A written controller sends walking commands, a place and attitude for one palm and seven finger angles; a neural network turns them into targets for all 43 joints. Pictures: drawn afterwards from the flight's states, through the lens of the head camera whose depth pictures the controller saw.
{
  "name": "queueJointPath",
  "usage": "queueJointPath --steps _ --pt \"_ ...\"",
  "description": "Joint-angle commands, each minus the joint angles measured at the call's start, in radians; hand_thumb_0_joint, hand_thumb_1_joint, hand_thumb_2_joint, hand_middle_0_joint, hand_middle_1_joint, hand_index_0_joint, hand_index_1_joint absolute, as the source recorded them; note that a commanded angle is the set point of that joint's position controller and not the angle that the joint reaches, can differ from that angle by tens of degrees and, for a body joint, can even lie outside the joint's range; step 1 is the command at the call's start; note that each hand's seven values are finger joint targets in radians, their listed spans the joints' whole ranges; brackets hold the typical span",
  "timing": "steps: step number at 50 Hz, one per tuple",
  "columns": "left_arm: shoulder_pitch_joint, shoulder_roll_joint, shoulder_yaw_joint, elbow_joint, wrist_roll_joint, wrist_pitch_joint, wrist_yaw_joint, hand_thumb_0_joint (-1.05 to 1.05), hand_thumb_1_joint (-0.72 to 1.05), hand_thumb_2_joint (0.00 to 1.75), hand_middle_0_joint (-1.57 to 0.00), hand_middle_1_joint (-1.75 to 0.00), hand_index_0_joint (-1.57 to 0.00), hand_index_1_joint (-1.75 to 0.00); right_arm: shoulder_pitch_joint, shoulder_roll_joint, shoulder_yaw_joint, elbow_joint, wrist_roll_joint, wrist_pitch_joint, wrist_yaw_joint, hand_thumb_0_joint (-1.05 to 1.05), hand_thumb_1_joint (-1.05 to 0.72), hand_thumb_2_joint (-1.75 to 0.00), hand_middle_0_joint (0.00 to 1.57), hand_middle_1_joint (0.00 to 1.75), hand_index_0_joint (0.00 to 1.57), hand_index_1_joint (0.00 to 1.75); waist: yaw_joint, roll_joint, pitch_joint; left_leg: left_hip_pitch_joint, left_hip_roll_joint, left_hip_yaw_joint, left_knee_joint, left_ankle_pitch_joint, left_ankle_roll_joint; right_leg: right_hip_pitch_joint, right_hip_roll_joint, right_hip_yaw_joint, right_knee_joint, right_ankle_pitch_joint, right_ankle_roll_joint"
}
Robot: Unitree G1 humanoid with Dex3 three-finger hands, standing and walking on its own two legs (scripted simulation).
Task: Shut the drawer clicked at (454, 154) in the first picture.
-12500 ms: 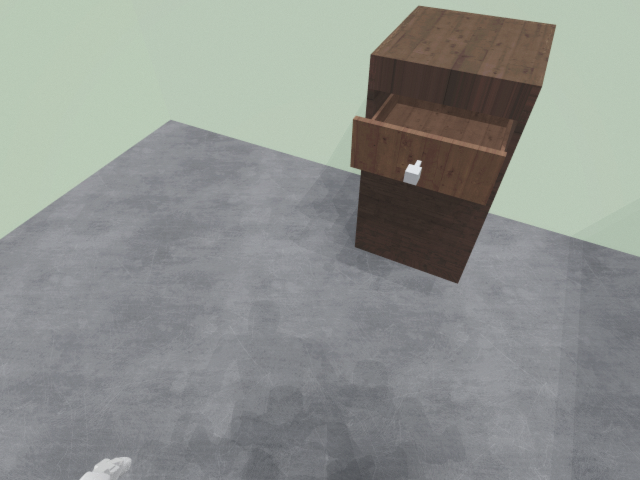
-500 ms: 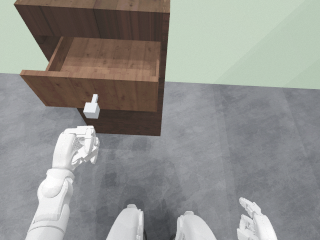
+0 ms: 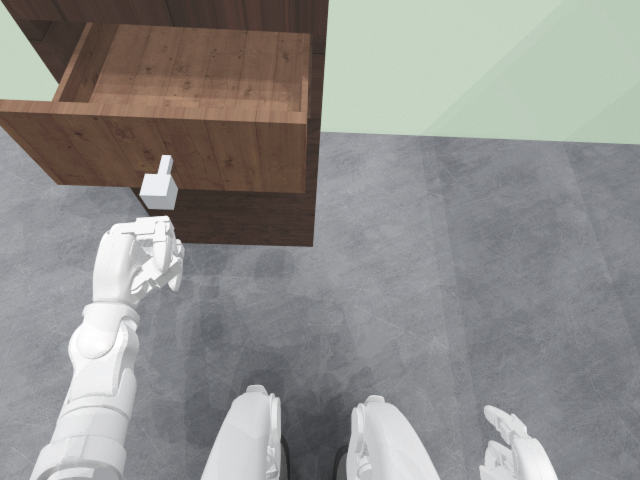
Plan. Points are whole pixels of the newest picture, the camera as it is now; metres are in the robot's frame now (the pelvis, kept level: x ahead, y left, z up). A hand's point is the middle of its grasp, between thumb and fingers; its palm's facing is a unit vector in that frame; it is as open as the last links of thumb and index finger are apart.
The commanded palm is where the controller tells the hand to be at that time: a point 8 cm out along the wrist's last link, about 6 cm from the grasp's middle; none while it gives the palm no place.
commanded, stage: bring the fist close to the handle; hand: left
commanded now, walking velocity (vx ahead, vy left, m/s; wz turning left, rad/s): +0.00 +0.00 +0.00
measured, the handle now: (162, 180) +0.49 +0.23 +0.00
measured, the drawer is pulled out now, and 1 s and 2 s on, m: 0.17 0.16 0.06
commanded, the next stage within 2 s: push the drawer shut in 0.54 s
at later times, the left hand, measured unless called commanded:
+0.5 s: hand (180, 253) +0.38 +0.19 -0.01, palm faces +0.00 -1.00 -0.05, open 3.2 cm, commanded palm +0.37 +0.24 +0.00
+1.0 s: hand (188, 224) +0.43 +0.19 -0.01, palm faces +0.00 -1.00 -0.05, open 3.3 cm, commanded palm +0.42 +0.23 +0.00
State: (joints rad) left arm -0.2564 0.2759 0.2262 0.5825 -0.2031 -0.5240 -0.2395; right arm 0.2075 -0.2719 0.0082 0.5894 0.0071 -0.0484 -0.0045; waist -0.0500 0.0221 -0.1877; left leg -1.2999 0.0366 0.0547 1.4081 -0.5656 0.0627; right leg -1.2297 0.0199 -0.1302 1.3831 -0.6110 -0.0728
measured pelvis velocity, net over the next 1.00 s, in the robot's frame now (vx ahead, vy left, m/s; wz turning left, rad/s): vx -0.01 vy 0.00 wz -0.01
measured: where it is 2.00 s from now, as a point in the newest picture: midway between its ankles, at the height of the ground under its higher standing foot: outside the picture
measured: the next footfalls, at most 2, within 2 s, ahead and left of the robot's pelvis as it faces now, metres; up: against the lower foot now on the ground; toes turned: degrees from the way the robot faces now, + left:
none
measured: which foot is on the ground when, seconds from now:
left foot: down 0.00-1.00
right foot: down 0.00-1.00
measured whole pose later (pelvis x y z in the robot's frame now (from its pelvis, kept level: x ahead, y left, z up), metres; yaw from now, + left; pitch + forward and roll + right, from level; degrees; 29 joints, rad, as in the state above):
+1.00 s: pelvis -0.01 +0.00 -0.02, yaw +0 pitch +29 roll -3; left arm -0.53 0.34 0.28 0.81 -0.16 -0.54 -0.21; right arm 0.21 -0.27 0.02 0.61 0.00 0.01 0.00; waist -0.08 0.03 -0.18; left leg -1.42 0.04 0.04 1.49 -0.58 0.07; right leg -1.34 0.02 -0.15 1.45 -0.62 -0.07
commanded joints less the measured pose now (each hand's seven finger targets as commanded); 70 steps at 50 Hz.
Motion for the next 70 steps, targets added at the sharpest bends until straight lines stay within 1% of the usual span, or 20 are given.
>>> queueJointPath --steps 1,5,11,15,18,20,23,31,32,36,45,47,49,53,54,58,61,65,66,70 --pt "-0.252 0.167 0.060 -0.133 -0.003 -0.069 0.015 0.00 0.90 0.90 -1.40 -1.60 -1.40 -1.60 0.058 -0.160 -0.060 -0.090 -0.003 -0.026 -0.006 0.00 -0.90 -0.90 0.20 0.30 0.20 0.30 -0.015 0.032 -0.416 0.337 -0.014 -0.134 -0.134 0.282 -0.033 0.122 0.017 0.114 -0.160 0.262 0.041" --pt "-0.302 0.197 0.081 -0.098 0.001 -0.066 0.013 0.00 0.90 0.90 -1.40 -1.60 -1.40 -1.60 0.065 -0.163 -0.058 -0.095 -0.004 -0.016 -0.005 0.00 -0.90 -0.90 0.20 0.30 0.20 0.30 -0.013 0.038 -0.441 0.299 -0.019 -0.131 -0.109 0.268 -0.031 0.121 0.020 0.121 -0.141 0.252 0.038" --pt "-0.331 0.202 0.075 -0.186 -0.004 -0.081 0.013 0.00 0.90 0.90 -1.40 -1.60 -1.40 -1.60 0.062 -0.164 -0.059 -0.107 0.000 -0.002 0.002 0.00 -0.90 -0.90 0.20 0.30 0.20 0.30 -0.002 0.088 -0.544 0.382 -0.015 -0.146 -0.116 0.310 -0.037 0.112 0.021 0.118 -0.133 0.267 0.037" --pt "-0.328 0.180 0.051 -0.164 -0.001 -0.054 0.019 0.00 0.90 0.90 -1.40 -1.60 -1.40 -1.60 0.067 -0.164 -0.057 -0.102 0.005 0.006 -0.001 0.00 -0.90 -0.90 0.20 0.30 0.20 0.30 -0.022 0.066 -0.491 0.356 -0.013 -0.155 -0.127 0.264 -0.034 0.091 0.023 0.110 -0.142 0.229 0.039" --pt "-0.321 0.178 0.058 -0.107 -0.003 -0.030 0.024 0.00 0.90 0.90 -1.40 -1.60 -1.40 -1.60 0.069 -0.164 -0.055 -0.096 0.009 0.017 -0.006 0.00 -0.90 -0.90 0.20 0.30 0.20 0.30 -0.032 0.001 -0.435 0.287 -0.016 -0.143 -0.126 0.211 -0.028 0.113 0.021 0.120 -0.165 0.199 0.046" --pt "-0.361 0.199 0.070 -0.101 -0.001 -0.032 0.025 0.00 0.90 0.90 -1.40 -1.60 -1.40 -1.60 0.072 -0.164 -0.053 -0.093 0.009 0.015 -0.011 0.00 -0.90 -0.90 0.20 0.30 0.20 0.30 -0.033 0.012 -0.414 0.263 -0.018 -0.140 -0.122 0.192 -0.026 0.114 0.023 0.123 -0.167 0.183 0.042" --pt "-0.365 0.185 0.056 -0.133 0.001 -0.053 0.023 0.00 0.90 0.90 -1.40 -1.60 -1.40 -1.60 0.071 -0.160 -0.053 -0.093 0.007 0.013 -0.009 0.00 -0.90 -0.90 0.20 0.30 0.20 0.30 -0.024 0.063 -0.459 0.322 -0.016 -0.142 -0.125 0.237 -0.032 0.102 0.019 0.120 -0.159 0.215 0.039" --pt "-0.301 0.193 0.066 -0.144 0.003 -0.069 0.024 0.00 0.90 0.90 -1.40 -1.60 -1.40 -1.60 0.075 -0.164 -0.059 -0.094 0.004 0.019 0.002 0.00 -0.90 -0.90 0.20 0.30 0.20 0.30 -0.008 0.092 -0.490 0.384 -0.011 -0.151 -0.132 0.309 -0.042 0.096 0.022 0.105 -0.141 0.266 0.034" --pt "-0.273 0.172 0.051 -0.131 0.003 -0.062 0.024 0.00 0.90 0.90 -1.40 -1.60 -1.40 -1.60 0.073 -0.163 -0.060 -0.097 0.006 0.024 0.003 0.00 -0.90 -0.90 0.20 0.30 0.20 0.30 -0.012 0.076 -0.477 0.381 -0.012 -0.147 -0.133 0.312 -0.040 0.100 0.022 0.108 -0.148 0.274 0.036" --pt "-0.444 0.204 0.061 -0.087 0.019 -0.064 0.045 0.00 0.90 0.90 -1.40 -1.60 -1.40 -1.60 0.082 -0.166 -0.055 -0.076 0.002 0.027 -0.006 0.00 -0.90 -0.90 0.20 0.30 0.20 0.30 -0.052 0.056 -0.405 0.317 -0.012 -0.150 -0.115 0.237 -0.033 0.058 0.024 0.111 -0.151 0.218 0.042" --pt "-0.570 0.233 0.069 0.004 0.034 -0.074 0.038 0.00 0.90 0.90 -1.40 -1.60 -1.40 -1.60 0.113 -0.173 -0.052 -0.055 -0.009 0.025 -0.007 0.00 -0.90 -0.90 0.20 0.30 0.20 0.30 -0.058 0.132 -0.526 0.393 -0.014 -0.162 -0.091 0.331 -0.038 0.040 0.026 0.106 -0.124 0.272 0.036" --pt "-0.559 0.276 0.107 0.065 0.038 -0.048 0.033 0.00 0.90 0.90 -1.40 -1.60 -1.40 -1.60 0.121 -0.177 -0.050 -0.052 -0.008 0.040 -0.007 0.00 -0.90 -0.90 0.20 0.30 0.20 0.30 -0.053 0.094 -0.516 0.354 -0.013 -0.153 -0.087 0.335 -0.037 0.073 0.025 0.109 -0.125 0.292 0.039" --pt "-0.635 0.273 0.093 0.075 0.041 -0.037 0.027 0.00 0.90 0.90 -1.40 -1.60 -1.40 -1.60 0.127 -0.173 -0.047 -0.048 -0.006 0.047 -0.009 0.00 -0.90 -0.90 0.20 0.30 0.20 0.30 -0.080 0.063 -0.495 0.313 -0.013 -0.148 -0.078 0.310 -0.028 0.087 0.025 0.115 -0.135 0.289 0.046" --pt "-0.694 0.310 0.129 0.140 0.040 -0.032 0.022 0.00 0.90 0.90 -1.40 -1.60 -1.40 -1.60 0.143 -0.173 -0.043 -0.038 -0.008 0.054 -0.014 0.00 -0.90 -0.90 0.20 0.30 0.20 0.30 -0.087 0.041 -0.484 0.252 -0.016 -0.137 -0.062 0.268 -0.020 0.104 0.024 0.131 -0.147 0.260 0.049" --pt "-0.713 0.338 0.146 0.151 0.042 -0.036 0.022 0.00 0.90 0.90 -1.40 -1.60 -1.40 -1.60 0.144 -0.174 -0.041 -0.037 -0.009 0.056 -0.017 0.00 -0.90 -0.90 0.20 0.30 0.20 0.30 -0.085 0.047 -0.471 0.238 -0.016 -0.135 -0.061 0.261 -0.020 0.109 0.024 0.136 -0.150 0.254 0.048" --pt "-0.786 0.336 0.139 0.184 0.050 -0.050 0.017 0.00 0.90 0.90 -1.40 -1.60 -1.40 -1.60 0.157 -0.171 -0.037 -0.029 -0.016 0.059 -0.012 0.00 -0.90 -0.90 0.20 0.30 0.20 0.30 -0.090 0.112 -0.491 0.266 -0.014 -0.142 -0.058 0.267 -0.022 0.068 0.026 0.128 -0.138 0.236 0.043" --pt "-0.838 0.368 0.156 0.216 0.061 -0.059 0.023 0.00 0.90 0.90 -1.40 -1.60 -1.40 -1.60 0.169 -0.179 -0.037 -0.026 -0.021 0.062 -0.012 0.00 -0.90 -0.90 0.20 0.30 0.20 0.30 -0.103 0.096 -0.496 0.264 -0.011 -0.151 -0.054 0.252 -0.019 0.046 0.029 0.125 -0.136 0.216 0.044" --pt "-0.921 0.373 0.144 0.253 0.072 -0.063 0.026 0.00 0.90 0.90 -1.40 -1.60 -1.40 -1.60 0.186 -0.181 -0.035 -0.020 -0.023 0.065 -0.007 0.00 -0.90 -0.90 0.20 0.30 0.20 0.30 -0.122 0.126 -0.500 0.264 -0.011 -0.160 -0.052 0.225 -0.017 0.015 0.033 0.122 -0.132 0.184 0.041" --pt "-0.931 0.404 0.162 0.259 0.080 -0.064 0.030 0.00 0.90 0.90 -1.40 -1.60 -1.40 -1.60 0.189 -0.187 -0.035 -0.019 -0.024 0.067 -0.008 0.00 -0.90 -0.90 0.20 0.30 0.20 0.30 -0.117 0.133 -0.508 0.268 -0.007 -0.163 -0.053 0.222 -0.018 0.009 0.034 0.122 -0.132 0.179 0.041" --pt "-0.997 0.402 0.149 0.308 0.087 -0.057 0.031 0.00 0.90 0.90 -1.40 -1.60 -1.40 -1.60 0.204 -0.189 -0.029 -0.014 -0.025 0.070 -0.007 0.00 -0.90 -0.90 0.20 0.30 0.20 0.30 -0.145 0.116 -0.484 0.228 -0.008 -0.163 -0.049 0.182 -0.011 0.001 0.036 0.127 -0.140 0.149 0.043"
